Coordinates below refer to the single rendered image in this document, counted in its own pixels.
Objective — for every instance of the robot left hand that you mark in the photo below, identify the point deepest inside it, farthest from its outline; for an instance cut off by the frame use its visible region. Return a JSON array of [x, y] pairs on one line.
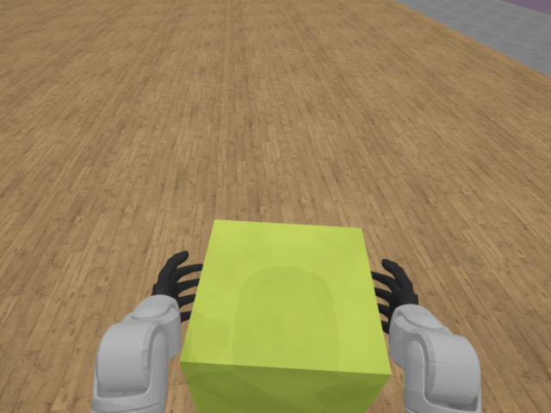
[[170, 275]]

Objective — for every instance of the robot left forearm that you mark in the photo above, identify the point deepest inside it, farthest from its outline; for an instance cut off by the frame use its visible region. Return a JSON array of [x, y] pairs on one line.
[[131, 369]]

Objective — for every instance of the carton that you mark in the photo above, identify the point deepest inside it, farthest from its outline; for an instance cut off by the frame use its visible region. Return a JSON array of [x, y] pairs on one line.
[[285, 320]]

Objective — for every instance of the robot right forearm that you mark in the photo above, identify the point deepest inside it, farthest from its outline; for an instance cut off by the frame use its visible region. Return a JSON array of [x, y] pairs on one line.
[[442, 370]]

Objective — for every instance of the robot right hand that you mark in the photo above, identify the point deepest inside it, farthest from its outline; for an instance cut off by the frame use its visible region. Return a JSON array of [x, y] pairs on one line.
[[401, 287]]

